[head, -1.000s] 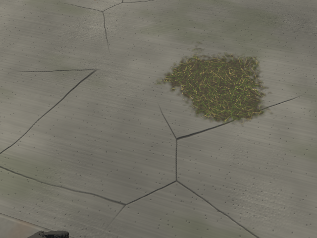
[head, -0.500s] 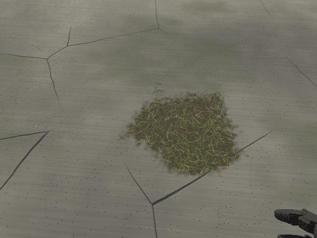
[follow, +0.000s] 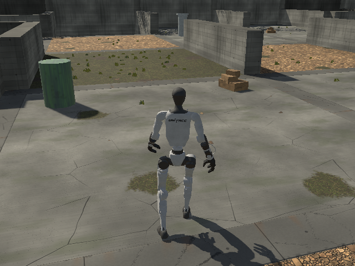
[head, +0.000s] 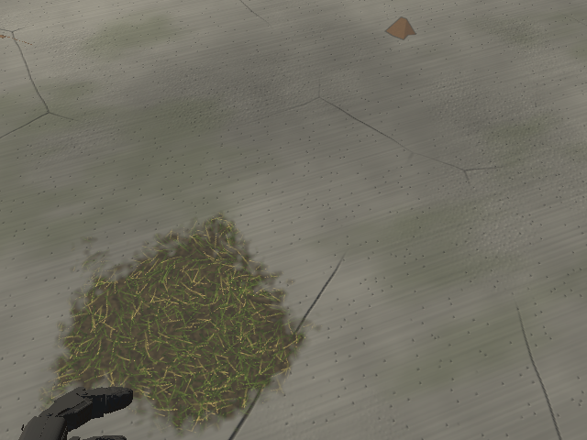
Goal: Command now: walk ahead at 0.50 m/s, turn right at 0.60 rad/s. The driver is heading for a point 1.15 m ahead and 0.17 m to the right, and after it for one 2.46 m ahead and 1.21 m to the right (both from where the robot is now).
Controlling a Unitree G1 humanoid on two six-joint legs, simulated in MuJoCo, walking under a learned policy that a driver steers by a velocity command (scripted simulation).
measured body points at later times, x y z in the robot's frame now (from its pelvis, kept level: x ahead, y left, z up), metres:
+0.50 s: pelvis +0.29 +0.01 +0.01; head +0.31 +0.00 +0.46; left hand +0.41 +0.29 -0.10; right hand +0.45 -0.29 -0.06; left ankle +0.43 +0.09 -0.72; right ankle +0.12 -0.08 -0.70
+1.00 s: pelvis +0.53 -0.11 +0.01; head +0.56 -0.14 +0.46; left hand +0.85 -0.01 -0.05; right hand +0.38 -0.36 -0.13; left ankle +0.43 +0.09 -0.69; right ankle +0.58 -0.25 -0.72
